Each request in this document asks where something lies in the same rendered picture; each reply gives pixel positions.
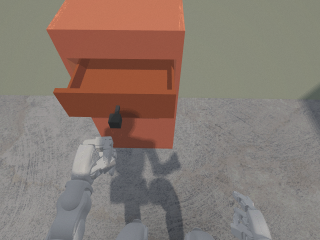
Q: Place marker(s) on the robot right thigh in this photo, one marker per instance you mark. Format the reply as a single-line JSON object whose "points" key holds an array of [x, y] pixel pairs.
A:
{"points": [[198, 235]]}

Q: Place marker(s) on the cabinet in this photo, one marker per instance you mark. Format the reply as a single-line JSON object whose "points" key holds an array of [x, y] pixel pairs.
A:
{"points": [[124, 29]]}

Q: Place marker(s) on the handle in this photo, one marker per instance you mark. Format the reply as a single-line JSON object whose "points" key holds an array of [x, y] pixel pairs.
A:
{"points": [[115, 119]]}

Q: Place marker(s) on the left robot forearm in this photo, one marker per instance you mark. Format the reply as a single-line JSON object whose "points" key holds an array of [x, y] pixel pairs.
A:
{"points": [[72, 208]]}

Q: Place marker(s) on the right robot shin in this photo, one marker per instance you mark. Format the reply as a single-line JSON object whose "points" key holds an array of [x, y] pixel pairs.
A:
{"points": [[197, 229]]}

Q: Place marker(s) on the drawer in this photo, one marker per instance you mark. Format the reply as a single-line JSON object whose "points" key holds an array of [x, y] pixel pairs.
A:
{"points": [[143, 88]]}

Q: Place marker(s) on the robot left hand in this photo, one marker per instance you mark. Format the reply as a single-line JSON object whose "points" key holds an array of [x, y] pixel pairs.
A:
{"points": [[98, 151]]}

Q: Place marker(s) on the robot right hand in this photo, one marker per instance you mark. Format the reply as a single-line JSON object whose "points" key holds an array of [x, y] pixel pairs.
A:
{"points": [[253, 224]]}

